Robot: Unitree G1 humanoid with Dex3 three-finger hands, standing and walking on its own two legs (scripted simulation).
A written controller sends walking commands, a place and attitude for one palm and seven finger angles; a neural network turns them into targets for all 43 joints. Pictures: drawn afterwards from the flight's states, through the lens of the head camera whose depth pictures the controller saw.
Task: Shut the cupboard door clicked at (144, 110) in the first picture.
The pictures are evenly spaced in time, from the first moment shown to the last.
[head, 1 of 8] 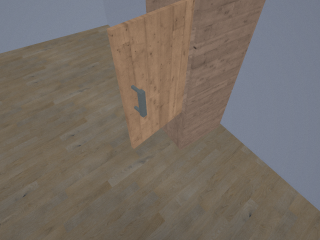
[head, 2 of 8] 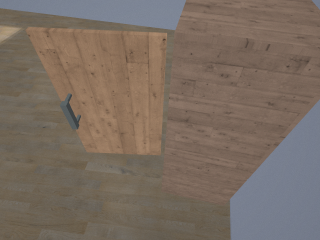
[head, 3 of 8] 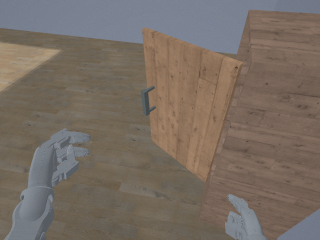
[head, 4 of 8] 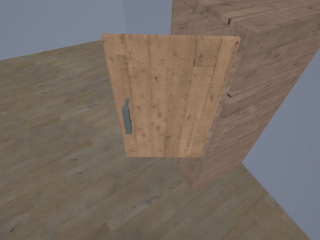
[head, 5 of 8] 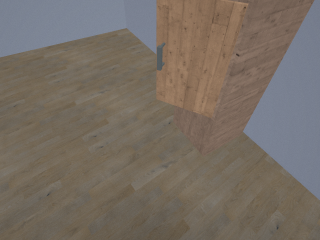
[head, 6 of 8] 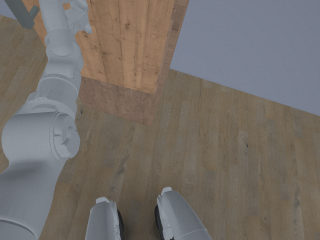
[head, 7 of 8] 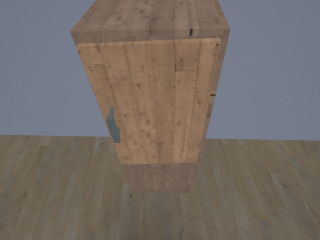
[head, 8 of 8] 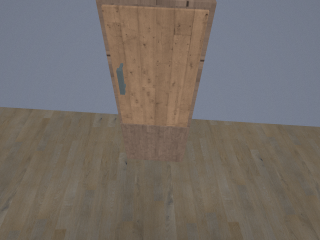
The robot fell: no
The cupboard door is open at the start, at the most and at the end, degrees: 100 100 0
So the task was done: yes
